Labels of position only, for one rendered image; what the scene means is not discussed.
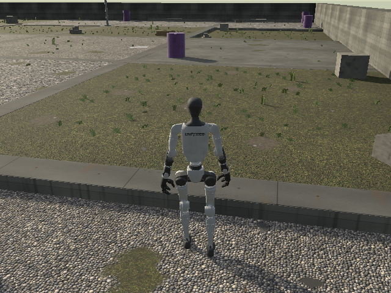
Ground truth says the right robot forearm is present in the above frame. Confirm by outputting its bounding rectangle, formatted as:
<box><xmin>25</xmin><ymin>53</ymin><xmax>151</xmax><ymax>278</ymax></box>
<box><xmin>217</xmin><ymin>147</ymin><xmax>229</xmax><ymax>174</ymax></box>

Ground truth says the right robot foot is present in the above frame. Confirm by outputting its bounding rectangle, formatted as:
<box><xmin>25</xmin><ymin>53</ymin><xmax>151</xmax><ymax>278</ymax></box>
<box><xmin>206</xmin><ymin>241</ymin><xmax>215</xmax><ymax>257</ymax></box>

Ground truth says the robot left hand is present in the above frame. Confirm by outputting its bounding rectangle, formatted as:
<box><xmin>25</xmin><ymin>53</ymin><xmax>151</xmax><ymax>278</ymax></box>
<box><xmin>161</xmin><ymin>177</ymin><xmax>175</xmax><ymax>195</ymax></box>

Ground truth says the left robot thigh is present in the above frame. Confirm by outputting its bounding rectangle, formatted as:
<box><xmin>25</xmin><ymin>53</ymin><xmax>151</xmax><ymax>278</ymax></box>
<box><xmin>175</xmin><ymin>170</ymin><xmax>190</xmax><ymax>212</ymax></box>

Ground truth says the robot right hand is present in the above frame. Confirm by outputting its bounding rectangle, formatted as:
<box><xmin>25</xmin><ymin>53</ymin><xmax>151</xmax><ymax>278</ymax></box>
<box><xmin>217</xmin><ymin>173</ymin><xmax>231</xmax><ymax>187</ymax></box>

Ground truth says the left robot upper arm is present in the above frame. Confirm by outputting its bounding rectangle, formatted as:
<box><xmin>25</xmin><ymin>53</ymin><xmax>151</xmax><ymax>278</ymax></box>
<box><xmin>167</xmin><ymin>123</ymin><xmax>182</xmax><ymax>157</ymax></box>

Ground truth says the right robot upper arm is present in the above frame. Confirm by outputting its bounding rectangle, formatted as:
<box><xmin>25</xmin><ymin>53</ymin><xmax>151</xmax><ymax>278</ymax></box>
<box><xmin>208</xmin><ymin>123</ymin><xmax>223</xmax><ymax>156</ymax></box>

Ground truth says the left robot forearm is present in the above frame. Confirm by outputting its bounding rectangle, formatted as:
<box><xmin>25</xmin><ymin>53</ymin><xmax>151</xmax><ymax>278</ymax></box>
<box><xmin>162</xmin><ymin>149</ymin><xmax>174</xmax><ymax>179</ymax></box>

